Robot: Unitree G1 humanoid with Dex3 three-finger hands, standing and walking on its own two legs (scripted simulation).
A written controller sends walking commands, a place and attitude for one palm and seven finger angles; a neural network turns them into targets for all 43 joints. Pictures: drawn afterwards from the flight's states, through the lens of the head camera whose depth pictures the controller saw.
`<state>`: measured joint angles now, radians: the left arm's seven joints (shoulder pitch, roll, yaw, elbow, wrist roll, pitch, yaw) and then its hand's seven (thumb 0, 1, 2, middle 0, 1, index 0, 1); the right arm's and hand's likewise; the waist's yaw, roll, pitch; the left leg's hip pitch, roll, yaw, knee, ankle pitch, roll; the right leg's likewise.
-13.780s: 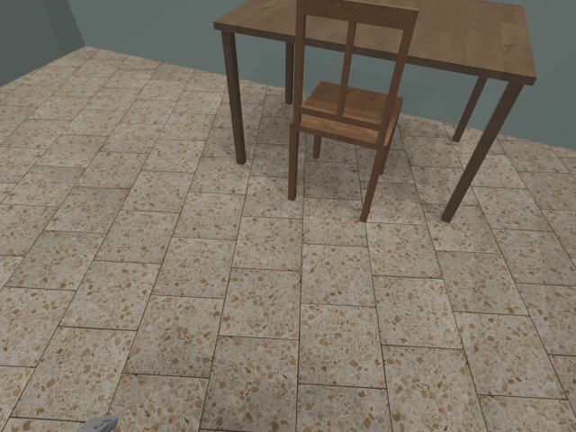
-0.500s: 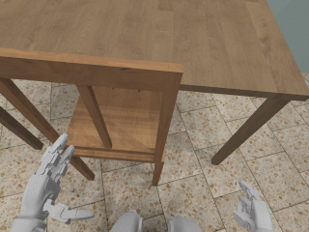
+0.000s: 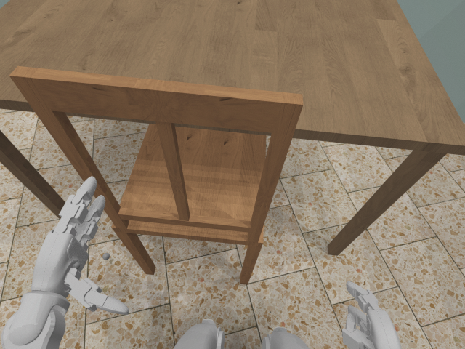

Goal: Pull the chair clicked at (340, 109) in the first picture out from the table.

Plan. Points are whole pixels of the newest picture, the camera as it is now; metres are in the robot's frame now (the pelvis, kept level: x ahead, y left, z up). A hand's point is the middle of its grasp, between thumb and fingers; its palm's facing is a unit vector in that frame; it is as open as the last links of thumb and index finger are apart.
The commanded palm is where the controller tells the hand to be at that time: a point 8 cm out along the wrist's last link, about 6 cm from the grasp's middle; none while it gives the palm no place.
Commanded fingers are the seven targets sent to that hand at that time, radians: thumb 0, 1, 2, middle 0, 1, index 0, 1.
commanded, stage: raise the hand toward the chair's back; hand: left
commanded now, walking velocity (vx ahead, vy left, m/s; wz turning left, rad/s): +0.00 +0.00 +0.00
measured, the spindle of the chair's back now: (177, 179) +0.41 +0.14 +0.01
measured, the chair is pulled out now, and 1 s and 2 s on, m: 0.00 0.00 0.00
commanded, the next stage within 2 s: aim the fingers beside a spindle in 0.44 s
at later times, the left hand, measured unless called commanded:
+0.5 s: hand (114, 254) +0.25 +0.20 +0.05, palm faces -0.03 -1.00 -0.07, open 17.0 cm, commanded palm +0.23 +0.25 +0.05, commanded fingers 0.00 -0.50 0.30 -0.06 -0.08 -0.06 -0.08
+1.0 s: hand (139, 259) +0.25 +0.17 +0.02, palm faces -0.01 -1.00 -0.06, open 16.9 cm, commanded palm +0.23 +0.22 +0.03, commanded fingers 0.00 -0.50 0.30 -0.06 -0.08 -0.06 -0.08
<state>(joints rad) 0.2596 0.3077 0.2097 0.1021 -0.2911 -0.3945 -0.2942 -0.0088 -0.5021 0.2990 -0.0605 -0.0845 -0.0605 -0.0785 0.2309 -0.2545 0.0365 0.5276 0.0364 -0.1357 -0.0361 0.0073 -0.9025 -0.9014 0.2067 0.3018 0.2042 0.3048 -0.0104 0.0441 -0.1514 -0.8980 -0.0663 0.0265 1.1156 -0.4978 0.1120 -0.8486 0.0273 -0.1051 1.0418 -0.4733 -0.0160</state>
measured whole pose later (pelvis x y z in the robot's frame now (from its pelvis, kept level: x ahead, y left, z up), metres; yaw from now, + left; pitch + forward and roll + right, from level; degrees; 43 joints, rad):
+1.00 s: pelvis +0.01 -0.03 -0.01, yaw +0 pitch +18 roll -3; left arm 0.31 0.27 0.18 0.11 -0.29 -0.43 -0.27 -0.01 -0.50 0.30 -0.06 -0.08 -0.06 -0.08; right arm 0.20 -0.26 0.02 0.53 0.03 -0.14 -0.02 0.01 -0.90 -0.90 0.20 0.30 0.20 0.30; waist -0.02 0.04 -0.16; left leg -0.94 -0.04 0.01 1.15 -0.53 0.09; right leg -0.90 0.05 -0.12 1.09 -0.51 -0.06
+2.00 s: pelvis +0.01 -0.03 -0.03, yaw -1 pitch +22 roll -3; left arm 0.29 0.19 -0.02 0.08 -0.19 -0.45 -0.14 -0.01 -0.50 0.30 -0.06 -0.08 -0.06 -0.08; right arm 0.19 -0.24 0.02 0.49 0.02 -0.08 0.01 0.01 -0.91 -0.90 0.20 0.30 0.20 0.30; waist -0.02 0.04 -0.19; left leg -1.10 -0.04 0.03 1.29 -0.58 0.10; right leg -1.06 0.04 -0.12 1.23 -0.57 -0.06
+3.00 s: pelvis +0.01 -0.03 -0.04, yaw -1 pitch +23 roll -3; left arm 0.29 0.19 -0.03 0.12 -0.18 -0.38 -0.13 -0.01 -0.50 0.30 -0.06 -0.08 -0.06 -0.08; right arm 0.19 -0.23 0.03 0.48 0.03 -0.05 -0.02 0.01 -0.90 -0.90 0.21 0.30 0.20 0.30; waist -0.03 0.02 -0.19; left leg -1.10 -0.04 0.03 1.29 -0.59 0.09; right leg -1.07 0.05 -0.12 1.24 -0.57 -0.07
